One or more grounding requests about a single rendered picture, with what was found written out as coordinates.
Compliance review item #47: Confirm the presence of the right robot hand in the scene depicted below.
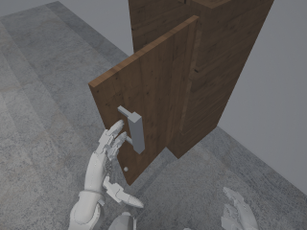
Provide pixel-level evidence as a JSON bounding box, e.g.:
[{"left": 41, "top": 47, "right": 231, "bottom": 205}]
[{"left": 221, "top": 187, "right": 260, "bottom": 230}]

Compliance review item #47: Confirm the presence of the cupboard door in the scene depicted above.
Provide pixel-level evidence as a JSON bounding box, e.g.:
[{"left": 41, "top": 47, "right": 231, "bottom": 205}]
[{"left": 88, "top": 15, "right": 200, "bottom": 185}]

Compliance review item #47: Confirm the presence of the left robot shin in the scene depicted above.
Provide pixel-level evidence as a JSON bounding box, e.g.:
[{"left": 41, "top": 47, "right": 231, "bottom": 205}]
[{"left": 121, "top": 212, "right": 131, "bottom": 216}]

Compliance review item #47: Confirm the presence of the robot left thigh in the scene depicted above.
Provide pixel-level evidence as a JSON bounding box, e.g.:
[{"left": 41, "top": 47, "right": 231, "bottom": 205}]
[{"left": 108, "top": 215, "right": 137, "bottom": 230}]

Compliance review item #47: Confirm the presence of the left robot hand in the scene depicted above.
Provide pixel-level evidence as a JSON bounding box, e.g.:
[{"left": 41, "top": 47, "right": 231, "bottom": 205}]
[{"left": 83, "top": 120, "right": 144, "bottom": 208}]

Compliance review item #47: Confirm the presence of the handle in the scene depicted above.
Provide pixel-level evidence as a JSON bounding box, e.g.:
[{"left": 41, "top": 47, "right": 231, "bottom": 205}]
[{"left": 117, "top": 105, "right": 145, "bottom": 154}]

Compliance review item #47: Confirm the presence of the left robot forearm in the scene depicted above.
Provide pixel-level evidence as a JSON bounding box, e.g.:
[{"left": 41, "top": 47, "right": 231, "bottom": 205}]
[{"left": 68, "top": 190, "right": 106, "bottom": 230}]

